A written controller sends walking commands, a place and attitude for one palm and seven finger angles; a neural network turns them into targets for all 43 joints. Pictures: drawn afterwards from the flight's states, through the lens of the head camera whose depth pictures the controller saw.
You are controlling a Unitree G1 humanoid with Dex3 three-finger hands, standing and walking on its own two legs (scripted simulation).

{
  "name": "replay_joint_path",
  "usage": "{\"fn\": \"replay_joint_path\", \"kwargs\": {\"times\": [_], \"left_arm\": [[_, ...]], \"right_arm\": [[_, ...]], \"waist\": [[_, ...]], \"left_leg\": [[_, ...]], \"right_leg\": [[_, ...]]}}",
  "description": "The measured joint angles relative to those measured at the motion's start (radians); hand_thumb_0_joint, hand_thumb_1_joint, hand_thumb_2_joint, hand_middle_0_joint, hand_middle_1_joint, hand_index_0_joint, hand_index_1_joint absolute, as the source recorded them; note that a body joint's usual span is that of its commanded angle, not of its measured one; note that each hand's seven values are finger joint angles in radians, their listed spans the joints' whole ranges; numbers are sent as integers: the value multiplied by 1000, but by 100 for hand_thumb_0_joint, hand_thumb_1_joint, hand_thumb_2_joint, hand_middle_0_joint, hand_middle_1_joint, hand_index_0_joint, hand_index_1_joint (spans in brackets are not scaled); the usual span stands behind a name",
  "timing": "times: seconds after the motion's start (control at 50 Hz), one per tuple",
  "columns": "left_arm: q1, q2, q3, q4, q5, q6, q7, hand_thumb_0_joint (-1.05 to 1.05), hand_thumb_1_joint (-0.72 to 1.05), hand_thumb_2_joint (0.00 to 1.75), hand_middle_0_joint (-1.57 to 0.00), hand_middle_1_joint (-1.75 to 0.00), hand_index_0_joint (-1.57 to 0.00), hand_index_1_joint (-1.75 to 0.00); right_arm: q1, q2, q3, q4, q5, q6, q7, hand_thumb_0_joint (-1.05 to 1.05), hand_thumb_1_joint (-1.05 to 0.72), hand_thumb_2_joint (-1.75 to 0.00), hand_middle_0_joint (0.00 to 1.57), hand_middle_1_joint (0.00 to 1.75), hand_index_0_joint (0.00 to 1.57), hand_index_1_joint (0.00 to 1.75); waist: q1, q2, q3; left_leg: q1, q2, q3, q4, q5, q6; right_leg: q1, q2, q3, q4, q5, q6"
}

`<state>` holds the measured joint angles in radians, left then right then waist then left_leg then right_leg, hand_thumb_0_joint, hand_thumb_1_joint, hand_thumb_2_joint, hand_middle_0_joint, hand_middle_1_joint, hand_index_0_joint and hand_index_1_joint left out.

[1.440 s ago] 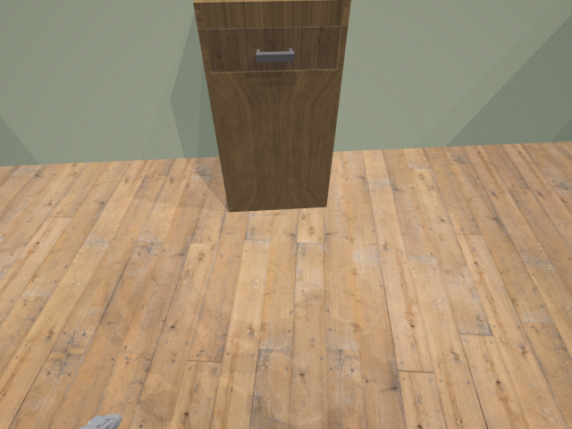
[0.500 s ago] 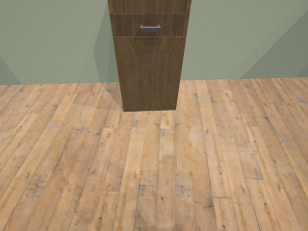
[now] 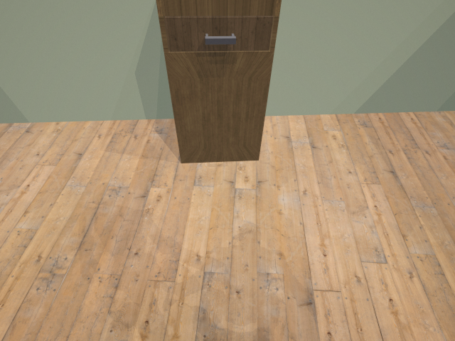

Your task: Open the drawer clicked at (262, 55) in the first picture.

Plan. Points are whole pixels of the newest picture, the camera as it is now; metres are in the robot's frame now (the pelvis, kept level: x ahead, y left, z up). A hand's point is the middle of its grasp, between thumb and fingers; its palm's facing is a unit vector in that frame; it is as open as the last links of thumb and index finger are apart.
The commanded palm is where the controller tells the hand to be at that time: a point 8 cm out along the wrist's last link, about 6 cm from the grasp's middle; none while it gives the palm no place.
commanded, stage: walk to a spot facing it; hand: left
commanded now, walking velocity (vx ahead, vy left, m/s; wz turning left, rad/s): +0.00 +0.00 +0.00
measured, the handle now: (220, 38) +1.24 +0.11 +0.01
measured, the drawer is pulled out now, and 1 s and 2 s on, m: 0.00 0.00 0.00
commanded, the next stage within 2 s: turn to face it in 1.38 s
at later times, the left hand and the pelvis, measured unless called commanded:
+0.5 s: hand out of the picture +0.11 +0.16 -0.18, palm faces -0.18 -0.96 -0.21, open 7.4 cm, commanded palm none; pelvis +0.06 -0.03 -0.02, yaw -12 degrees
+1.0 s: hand (187, 294) +0.26 +0.11 -0.20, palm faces -0.23 -0.96 -0.15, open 7.4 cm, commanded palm none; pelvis +0.27 -0.06 -0.02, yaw -20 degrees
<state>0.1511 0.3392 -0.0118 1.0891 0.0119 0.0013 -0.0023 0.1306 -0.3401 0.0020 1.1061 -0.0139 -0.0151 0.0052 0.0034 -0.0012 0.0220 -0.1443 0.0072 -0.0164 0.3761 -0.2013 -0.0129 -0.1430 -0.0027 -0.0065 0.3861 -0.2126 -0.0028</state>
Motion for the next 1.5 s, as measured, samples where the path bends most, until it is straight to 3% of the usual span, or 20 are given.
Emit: {"fn": "replay_joint_path", "kwargs": {"times": [0.22,0.34,0.42,0.48,0.52,0.54,0.58,0.62,0.66,0.82,0.9,0.98,1.02,1.04,1.1,1.16,1.24,1.32,1.4,1.5], "left_arm": [[29,-21,5,-10,3,17,4,1,91,90,-21,-30,-20,-30],[138,-68,24,-40,10,40,-24,1,91,90,-20,-30,-20,-30],[176,-100,39,-42,11,48,-40,1,91,90,-20,-30,-20,-30],[165,-126,46,-58,11,39,-51,1,91,90,-20,-30,-20,-30],[157,-134,49,-83,11,15,-55,1,91,90,-20,-30,-20,-30],[151,-133,53,-93,14,-5,-51,1,91,90,-21,-30,-20,-30],[141,-140,57,-100,8,-34,-31,1,91,90,-21,-30,-20,-30],[152,-148,57,-101,5,-45,-16,1,91,89,-20,-30,-20,-30],[173,-155,54,-92,8,-46,-7,1,91,89,-20,-30,-20,-30],[245,-193,38,-31,13,-58,1,1,91,89,-21,-30,-20,-30],[263,-198,38,-21,15,-62,8,1,91,89,-21,-30,-21,-30],[281,-189,45,-13,16,-58,14,1,91,89,-21,-30,-21,-30],[293,-186,54,-5,9,-51,12,1,91,90,-21,-30,-20,-30],[284,-181,59,3,4,-42,8,1,91,90,-21,-30,-20,-30],[251,-161,71,6,6,-21,1,1,91,90,-21,-30,-20,-30],[199,-138,89,-23,16,-5,-12,1,91,90,-20,-30,-20,-30],[135,-123,107,-83,22,12,-20,1,91,90,-20,-30,-20,-30],[74,-121,112,-119,23,30,-27,1,91,90,-20,-30,-20,-30],[21,-130,103,-136,18,41,-31,1,92,90,-20,-30,-20,-30],[-20,-143,87,-157,16,36,-31,1,91,90,-20,-30,-20,-30]], "right_arm": [[12,22,0,-9,-9,10,-5,0,-90,-90,20,30,21,30],[93,75,-13,-46,-16,9,1,0,-90,-90,20,30,21,30],[149,104,-28,-53,-14,-21,-3,0,-90,-90,21,30,21,30],[190,106,-37,-39,-18,-26,-6,0,-90,-90,21,30,21,30],[216,100,-41,-26,-17,-21,-6,0,-90,-90,21,30,21,30],[225,101,-42,-17,-13,-14,-4,0,-90,-90,21,30,21,30],[221,103,-43,3,-9,7,1,0,-90,-90,20,30,21,30],[201,107,-46,9,-10,14,4,1,-91,-90,20,30,20,30],[168,113,-50,-9,-14,11,6,1,-91,-90,20,30,20,30],[37,146,-59,-120,-15,-10,20,1,-91,-90,20,30,20,30],[-1,164,-55,-139,-12,-12,28,0,-91,-90,20,30,20,30],[-21,182,-45,-149,-12,-26,29,0,-91,-90,20,30,20,30],[-23,187,-39,-158,-19,-51,21,0,-91,-90,20,30,20,30],[-24,193,-37,-159,-22,-61,16,0,-91,-90,20,30,20,30],[12,208,-30,-154,-20,-67,6,0,-91,-90,20,30,21,30],[77,212,-47,-132,-10,-75,-17,-1,-92,-90,21,30,21,30],[153,176,-59,-90,-8,-75,-30,-2,-95,-90,21,30,21,30],[215,162,-57,-56,-7,-62,-31,-1,-94,-90,20,30,20,30],[245,163,-54,-42,-12,-45,-26,0,-92,-90,20,30,20,30],[259,171,-57,-45,-16,-21,-19,0,-91,-90,20,30,20,30]], "waist": [[12,5,-24],[17,-1,-51],[9,-11,-27],[-2,9,2],[-2,28,21],[1,31,27],[10,38,39],[19,31,35],[21,19,24],[11,13,-15],[33,12,-14],[56,-8,-6],[52,-17,0],[49,-27,10],[39,-43,17],[26,-47,16],[21,-50,6],[8,-44,9],[-16,-25,35],[-49,2,68]], "left_leg": [[-2,14,23,41,-37,-4],[-24,37,82,130,-123,5],[26,52,149,110,-158,-11],[66,79,178,104,-182,-37],[56,112,185,187,-240,-47],[16,129,176,302,-277,-38],[-96,124,113,580,-306,-19],[-199,110,90,755,-256,-9],[-286,106,93,810,-192,-12],[-471,125,84,640,5,-37],[-457,120,89,481,33,-31],[-359,87,110,293,17,-5],[-302,75,126,242,51,21],[-299,74,143,285,19,36],[-226,80,196,290,-72,58],[-132,75,232,198,-67,51],[-35,63,284,95,-66,54],[36,61,326,44,-88,45],[89,77,368,49,-136,23],[117,127,425,164,-251,-24]], "right_leg": [[-9,14,23,33,-23,-3],[-85,37,68,193,-175,-24],[-208,4,0,434,-247,-13],[-244,-28,-56,400,-234,-9],[-218,-29,-84,282,-147,-19],[-222,-22,-93,289,-84,-31],[-211,-2,-104,326,-113,-57],[-165,16,-98,283,-135,-70],[-114,28,-80,207,-115,-68],[56,56,-9,-13,-77,-60],[126,56,13,-44,-116,-43],[176,40,35,-5,-202,-15],[128,30,48,167,-279,-15],[65,24,53,338,-301,-22],[-138,11,29,764,-251,-37],[-299,-30,-17,887,-130,-26],[-449,-75,-34,858,-14,1],[-510,-102,-51,742,61,26],[-475,-100,-87,528,64,28],[-365,-59,-128,330,20,-3]]}}
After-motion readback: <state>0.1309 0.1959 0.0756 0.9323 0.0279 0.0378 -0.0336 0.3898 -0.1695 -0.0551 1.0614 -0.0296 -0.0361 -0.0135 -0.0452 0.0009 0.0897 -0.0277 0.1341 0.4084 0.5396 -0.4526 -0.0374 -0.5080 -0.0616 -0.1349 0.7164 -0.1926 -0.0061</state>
